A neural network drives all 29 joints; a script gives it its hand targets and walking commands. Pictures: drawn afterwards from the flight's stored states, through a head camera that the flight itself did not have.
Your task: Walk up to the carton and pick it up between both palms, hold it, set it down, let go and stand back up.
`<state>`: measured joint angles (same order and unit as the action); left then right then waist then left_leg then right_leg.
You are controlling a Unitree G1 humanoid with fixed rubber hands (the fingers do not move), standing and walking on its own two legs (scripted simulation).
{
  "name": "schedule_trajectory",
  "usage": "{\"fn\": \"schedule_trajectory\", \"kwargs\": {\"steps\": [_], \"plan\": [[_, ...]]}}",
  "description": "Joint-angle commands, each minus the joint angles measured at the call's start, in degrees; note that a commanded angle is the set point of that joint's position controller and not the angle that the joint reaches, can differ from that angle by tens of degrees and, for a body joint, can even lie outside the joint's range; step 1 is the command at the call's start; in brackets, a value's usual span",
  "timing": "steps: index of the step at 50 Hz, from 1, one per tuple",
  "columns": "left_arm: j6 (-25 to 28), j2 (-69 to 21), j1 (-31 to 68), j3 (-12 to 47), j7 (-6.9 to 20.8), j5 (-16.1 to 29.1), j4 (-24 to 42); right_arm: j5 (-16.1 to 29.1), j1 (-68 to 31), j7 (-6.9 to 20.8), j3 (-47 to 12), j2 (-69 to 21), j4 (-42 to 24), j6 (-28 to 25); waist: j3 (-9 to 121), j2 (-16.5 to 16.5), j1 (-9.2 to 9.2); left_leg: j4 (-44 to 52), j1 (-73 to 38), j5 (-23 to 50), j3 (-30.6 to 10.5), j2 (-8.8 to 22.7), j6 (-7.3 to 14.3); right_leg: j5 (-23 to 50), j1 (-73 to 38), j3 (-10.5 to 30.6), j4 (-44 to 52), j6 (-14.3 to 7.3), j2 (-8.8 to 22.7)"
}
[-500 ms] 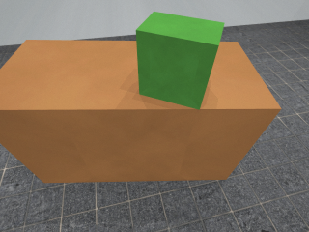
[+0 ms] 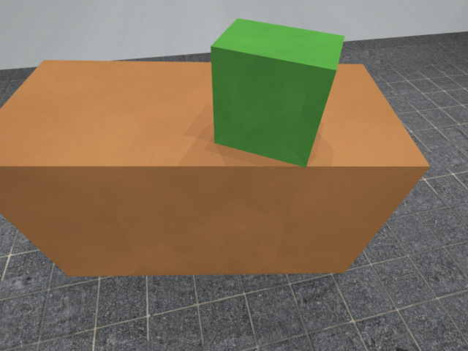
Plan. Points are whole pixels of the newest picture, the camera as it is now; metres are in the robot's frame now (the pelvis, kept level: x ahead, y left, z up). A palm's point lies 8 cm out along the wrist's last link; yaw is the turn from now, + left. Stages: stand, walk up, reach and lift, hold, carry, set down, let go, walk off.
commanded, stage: walk up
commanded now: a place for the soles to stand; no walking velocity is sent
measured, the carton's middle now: (272, 95) +0.68 -0.09 +0.08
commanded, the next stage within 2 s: none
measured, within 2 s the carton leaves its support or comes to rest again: neither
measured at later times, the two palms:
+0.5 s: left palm out of the picture +0.12 +0.19 -0.05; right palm out of the picture +0.14 -0.44 -0.10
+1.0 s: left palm (122, 300) +0.25 +0.22 -0.09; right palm (427, 272) +0.30 -0.41 -0.11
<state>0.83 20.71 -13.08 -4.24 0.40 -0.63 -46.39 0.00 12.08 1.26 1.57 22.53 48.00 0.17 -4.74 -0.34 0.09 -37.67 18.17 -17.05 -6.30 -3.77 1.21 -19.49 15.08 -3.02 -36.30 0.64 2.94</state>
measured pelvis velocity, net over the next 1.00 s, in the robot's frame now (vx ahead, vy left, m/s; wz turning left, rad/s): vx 0.22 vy -0.10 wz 0.04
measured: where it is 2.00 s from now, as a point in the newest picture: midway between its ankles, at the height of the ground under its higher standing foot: outside the picture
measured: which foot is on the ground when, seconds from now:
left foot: down 0.00-0.30, up 0.32-0.92, down 0.94-1.00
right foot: down 0.00-0.04, up 0.06-0.28, down 0.30-0.96, up 0.98-1.00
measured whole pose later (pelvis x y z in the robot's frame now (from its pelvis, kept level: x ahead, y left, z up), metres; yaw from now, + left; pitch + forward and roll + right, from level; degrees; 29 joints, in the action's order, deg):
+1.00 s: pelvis +0.22 -0.10 +0.00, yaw +2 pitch -3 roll +1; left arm 2.7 21.9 -20.6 -4.2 0.6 0.1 -46.4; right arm 0.0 14.5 3.1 2.2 23.5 48.2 -0.3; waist -4.8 -1.1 0.3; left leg -32.7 20.0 -10.1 -3.5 -4.9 2.2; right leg -26.2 4.0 -6.4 -43.7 -2.3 1.2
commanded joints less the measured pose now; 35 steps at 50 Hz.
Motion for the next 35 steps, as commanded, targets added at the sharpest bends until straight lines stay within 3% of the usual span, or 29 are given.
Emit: {"fn": "schedule_trajectory", "kwargs": {"steps": [1, 2, 4, 5, 6, 8, 10, 11, 12, 13, 14, 15, 16, 17, 19, 20, 21, 22, 23, 24, 25, 26, 27, 28, 30, 32, 33, 34, 35], "plan": [[1.69, 15.73, 0.79, -4.25, 1.19, -2.12, 4.04, -1.2, 5.77, -0.48, 6.31, 18.6, -1.53, -4.01, 7.13, -2.12, 1.12, 19.52, -7.3, -34.43, -28.37, 12.87, 10.11, -20.67, 9.0, 6.9, -3.79, -6.0, -1.79], [1.48, 15.22, 2.32, -4.01, 1.8, -1.87, 4.63, -1.32, 5.94, -0.73, 6.78, 20.36, -1.12, -4.29, 2.97, -6.94, 2.1, 23.89, -9.2, -37.79, -33.01, 15.59, 11.95, -15.34, 15.41, 5.1, -9.99, -4.41, -2.15], [1.54, 15.17, 4.48, -4.21, 1.9, -1.9, 5.8, -1.54, 8.41, -1.22, 7.43, 19.74, -0.88, -5.1, 1.16, -5.67, 3.92, 24.26, -16.85, -28.98, -37.02, 18.48, 14.24, -11.8, 24.62, 7.45, -15.95, -3.76, -0.46], [1.91, 14.92, 4.62, -3.76, 1.94, -1.71, 6.13, -1.6, 8.96, -1.37, 7.33, 19.93, -0.93, -5.38, 2.23, -5.11, 3.92, 22.34, -19.45, -21.43, -35.38, 18.44, 15.14, -11.82, 25.18, 8.3, -15.25, -3.18, 0.7], [2.1, 14.88, 5.69, -3.83, 2.03, -1.64, 6.22, -1.59, 9.87, -1.25, 7.23, 19.39, -0.6, -5.36, 3.88, -2.98, 4.26, 22.36, -19.46, -19.09, -33.3, 17.8, 14.44, -13.04, 22.91, 7.65, -13.97, -2.73, 0.66], [2.07, 14.82, 3.69, -4.38, 2.63, -1.17, 5.45, -2.06, 6.72, -1.01, 7.0, 18.36, -2.08, -5.04, 3.27, -6.99, 3.05, 22.42, -14.09, -19.4, -27.43, 15.21, 12.42, -11.66, 18.02, 5.8, -10.74, -1.77, 0.56], [2.25, 14.73, 2.1, -4.32, 2.85, -0.97, 5.25, -2.04, 4.9, -0.74, 6.98, 18.22, -3.05, -4.87, 1.83, -9.5, 2.31, 22.64, -8.84, -17.89, -24.88, 15.67, 12.49, -7.52, 14.46, 4.34, -8.55, -2.04, 0.45], [2.3, 14.92, 0.75, -4.59, 2.96, -0.72, 4.55, -1.61, 3.2, -0.71, 6.93, 18.07, -3.68, -4.7, 2.28, -11.96, 1.27, 21.94, -5.16, -18.51, -22.27, 15.47, 11.51, -5.19, 9.75, 4.8, -6.05, -2.29, 1.23], [2.7, 15.13, -1.25, -4.64, 3.07, -0.53, 3.8, -1.59, 1.39, -0.61, 6.76, 17.09, -4.27, -4.66, 2.07, -10.76, 0.0, 19.89, -0.09, -17.61, -18.97, 14.13, 10.62, -1.41, 3.93, 4.22, -2.37, -2.71, 1.04], [2.79, 14.63, -5.08, -5.12, 2.86, -0.62, 2.35, -1.53, -0.87, -0.38, 6.21, 17.06, -4.53, -4.35, 3.17, -10.41, -3.08, 15.74, 6.74, -13.26, -12.24, 11.32, 8.03, 2.21, -7.3, 1.1, 2.41, -3.46, -0.16], [3.14, 15.46, -12.69, -5.94, 2.02, -0.36, 0.17, -1.63, -3.6, -0.43, 5.34, 13.67, -5.17, -4.15, 4.85, -5.41, -7.92, 3.45, 13.61, -8.7, -7.7, 7.66, 5.15, 2.29, -20.26, 2.92, 8.24, -3.94, -0.83], [4.09, 20.16, -21.94, -7.19, 0.95, -1.41, -1.59, -1.17, -3.31, -0.57, 3.93, 8.19, -6.11, -4.07, 8.62, 10.95, -12.4, -19.91, 23.56, -11.3, -2.19, -2.28, 2.1, -9.68, -30.16, 16.68, 17.63, -4.04, 6.9], [4.93, 24.74, -18.26, -7.65, 0.15, -2.0, -0.23, -0.77, 1.6, -1.23, 3.2, 7.64, -5.65, -3.7, 4.2, 13.31, -8.84, -27.89, 31.23, -13.36, -4.11, -5.2, -0.13, -20.51, -24.64, 37.52, 26.81, -5.31, 19.81], [4.73, 24.72, -13.88, -7.49, 0.27, -1.23, 2.16, -0.4, 4.04, -1.52, 4.16, 12.48, -3.45, -3.68, 2.73, 2.78, -6.66, -29.91, 27.12, -9.83, -7.23, -0.9, 0.41, -28.5, -16.43, 41.09, 29.1, -7.4, 22.94], [4.97, 19.35, -6.01, -5.93, 0.31, -0.22, 2.88, 0.52, 7.48, -0.4, 4.22, 13.91, -1.43, -3.96, -4.09, 0.85, -1.34, -26.71, 21.47, -0.35, -6.51, 2.53, -0.36, -18.74, -8.21, 27.39, 29.15, -2.99, 16.0], [5.25, 17.12, -4.26, -5.67, 0.28, -0.15, 2.82, 0.15, 9.33, -0.08, 4.57, 14.04, -0.44, -3.57, -4.39, 1.74, 0.0, -24.92, 19.36, 2.12, -5.76, 3.24, -0.58, -10.94, -8.64, 21.13, 28.02, -1.54, 13.15], [5.31, 15.84, -5.06, -5.22, 0.2, 0.1, 3.15, -0.14, 9.33, 0.25, 4.67, 13.94, 0.16, -3.31, -1.36, 4.27, -0.33, -23.08, 18.2, 3.38, -3.9, 2.59, -0.63, -0.58, -12.42, 16.16, 25.3, -0.62, 10.48], [5.45, 14.77, -7.35, -5.09, 0.11, 0.31, 3.3, -0.45, 8.52, 0.7, 4.33, 12.52, -0.65, -3.09, 0.96, 5.16, -1.42, -22.81, 18.63, 4.0, -2.86, 1.6, -0.84, 13.21, -17.13, 13.05, 22.02, -1.84, 10.33], [5.51, 14.4, -9.49, -4.79, 0.16, 0.61, 2.97, -0.17, 8.54, 0.82, 3.87, 11.31, -0.54, -3.0, 2.6, 6.03, -1.36, -21.75, 18.21, 5.07, -1.7, 0.81, -1.14, 22.99, -18.54, 9.75, 20.69, -1.85, 9.67], [5.32, 13.84, -9.87, -4.77, 0.09, 0.43, 3.15, -0.14, 8.27, 0.88, 3.75, 10.79, -0.48, -2.78, 3.29, 8.47, -1.39, -21.61, 18.41, 5.54, -1.45, -0.03, -1.29, 29.92, -20.92, 6.99, 18.54, -1.12, 8.27], [5.37, 13.56, -9.32, -4.8, 0.15, 0.79, 3.66, -0.02, 8.51, 0.86, 3.7, 10.43, -1.04, -2.72, 3.54, 8.37, -0.53, -20.41, 16.86, 6.81, 0.16, -0.32, -1.34, 36.55, -18.94, 4.26, 17.91, -0.05, 8.07], [5.11, 14.23, -10.81, -4.81, -0.04, 0.52, 3.55, -0.23, 5.89, 0.96, 3.6, 10.25, -1.97, -2.45, 1.39, 9.1, -1.71, -19.65, 17.97, 7.06, 0.19, -0.33, -1.24, 35.63, -18.28, 4.97, 18.76, 0.18, 8.82], [5.13, 14.55, -9.54, -4.87, -0.17, 0.74, 4.28, -0.24, 6.08, 0.91, 3.47, 10.48, -1.58, -2.16, 0.69, 8.57, -0.84, -18.84, 17.4, 8.3, 0.53, -0.51, -1.38, 35.04, -16.07, 4.13, 19.27, 0.97, 7.76], [4.98, 15.25, -9.82, -5.03, -0.26, 0.7, 4.53, -0.05, 4.29, 0.91, 3.49, 10.85, -2.01, -1.93, -2.23, 10.33, -1.55, -18.16, 17.92, 8.66, 0.97, -0.34, -1.42, 30.66, -15.17, 4.07, 20.91, 0.59, 7.93], [4.87, 15.17, -9.17, -4.82, -0.12, 0.61, 4.86, -0.14, 3.58, 1.04, 3.39, 10.73, -2.18, -1.74, -3.27, 9.79, -0.96, -14.36, 17.41, 10.17, 1.94, 0.2, -1.54, 24.01, -13.38, 3.08, 22.62, -0.42, 7.2], [4.6, 15.54, -8.98, -4.8, -0.03, 0.62, 4.75, -0.04, 3.01, 1.16, 3.26, 10.71, -2.21, -1.63, -4.32, 12.39, -1.33, -11.41, 17.83, 10.67, 2.81, 0.29, -1.6, 21.3, -14.33, 2.85, 23.72, -0.75, 7.13], [4.57, 15.48, -9.67, -4.78, -0.19, 0.54, 4.56, -0.24, 2.54, 1.5, 3.46, 10.72, -2.51, -1.58, -3.71, 9.39, -2.14, -10.61, 17.4, 9.88, 2.35, 0.32, -1.64, 23.86, -15.99, 3.45, 22.56, -0.22, 7.32], [4.5, 15.44, -10.28, -4.58, -0.2, 0.57, 4.09, -0.42, 1.74, 1.5, 3.19, 10.66, -3.04, -1.49, -3.04, 9.18, -2.06, -8.5, 17.57, 10.03, 2.52, 0.17, -1.19, 25.5, -16.61, 3.87, 22.18, -0.22, 7.51], [4.48, 15.07, -10.07, -4.26, -0.25, 0.5, 4.52, -0.38, 0.67, 1.51, 3.07, 10.04, -3.42, -1.48, -3.01, 9.58, -2.65, -6.0, 17.63, 9.87, 2.85, 0.97, -1.29, 26.12, -18.68, 2.98, 21.13, -1.82, 7.38]]}}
